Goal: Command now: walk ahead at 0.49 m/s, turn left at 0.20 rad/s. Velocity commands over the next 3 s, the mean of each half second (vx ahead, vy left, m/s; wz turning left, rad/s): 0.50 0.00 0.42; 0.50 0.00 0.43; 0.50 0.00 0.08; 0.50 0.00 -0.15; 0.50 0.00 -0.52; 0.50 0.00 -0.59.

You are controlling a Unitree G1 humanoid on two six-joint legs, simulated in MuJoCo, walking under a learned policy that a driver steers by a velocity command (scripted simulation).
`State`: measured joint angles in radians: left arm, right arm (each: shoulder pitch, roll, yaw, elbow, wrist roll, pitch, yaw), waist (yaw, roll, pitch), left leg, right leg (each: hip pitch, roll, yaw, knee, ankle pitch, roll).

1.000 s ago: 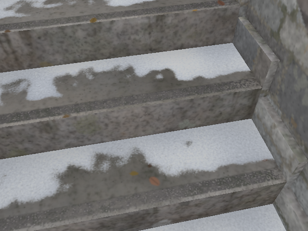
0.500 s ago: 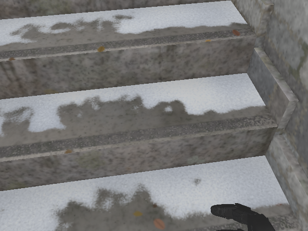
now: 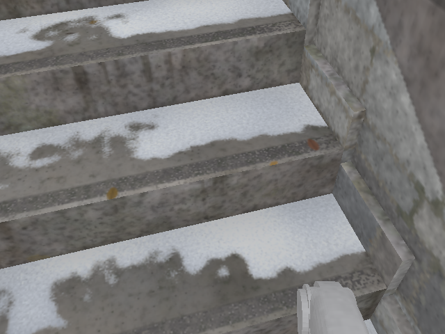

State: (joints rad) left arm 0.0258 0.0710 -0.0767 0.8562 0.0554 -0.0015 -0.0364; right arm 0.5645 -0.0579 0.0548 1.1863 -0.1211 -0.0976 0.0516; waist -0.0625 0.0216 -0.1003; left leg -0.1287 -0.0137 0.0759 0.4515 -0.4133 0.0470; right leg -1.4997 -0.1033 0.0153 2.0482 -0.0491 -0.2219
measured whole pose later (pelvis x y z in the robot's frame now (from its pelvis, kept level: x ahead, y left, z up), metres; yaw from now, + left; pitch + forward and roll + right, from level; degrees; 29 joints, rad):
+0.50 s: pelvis +0.26 -0.04 +0.17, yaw +15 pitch +6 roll -2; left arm 0.46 0.13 -0.02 1.20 0.14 -0.06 -0.09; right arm 0.12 -0.14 0.02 0.90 0.04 0.01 0.05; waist 0.02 0.03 -0.12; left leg -1.46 0.08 -0.07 2.16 -0.20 0.28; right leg -0.22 -0.06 -0.33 0.43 -0.29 -0.02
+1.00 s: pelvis +0.49 +0.11 +0.31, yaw +26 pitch +5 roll +2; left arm 0.19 0.21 0.02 0.91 0.02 -0.08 -0.11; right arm 0.49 -0.23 -0.03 1.16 -0.08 -0.05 0.08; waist -0.02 -0.03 -0.10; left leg -0.41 -0.10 0.07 0.75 -0.43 0.09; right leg -1.23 0.02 0.18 2.18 -0.04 -0.19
